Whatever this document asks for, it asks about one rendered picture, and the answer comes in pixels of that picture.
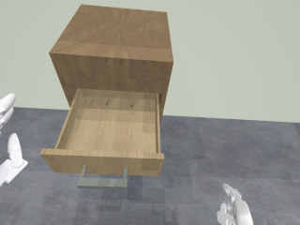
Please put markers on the robot left hand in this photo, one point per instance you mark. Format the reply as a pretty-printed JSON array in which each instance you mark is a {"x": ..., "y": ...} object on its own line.
[{"x": 10, "y": 168}]

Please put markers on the handle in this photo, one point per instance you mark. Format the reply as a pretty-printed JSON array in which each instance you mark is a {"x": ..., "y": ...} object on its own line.
[{"x": 102, "y": 183}]

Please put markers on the robot right hand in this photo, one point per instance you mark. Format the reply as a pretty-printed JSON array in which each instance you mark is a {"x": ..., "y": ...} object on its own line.
[{"x": 238, "y": 209}]

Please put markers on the drawer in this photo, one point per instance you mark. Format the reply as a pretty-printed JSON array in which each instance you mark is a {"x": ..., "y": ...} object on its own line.
[{"x": 109, "y": 130}]

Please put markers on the cabinet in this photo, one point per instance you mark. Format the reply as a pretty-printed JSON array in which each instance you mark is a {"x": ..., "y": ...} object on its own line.
[{"x": 115, "y": 49}]

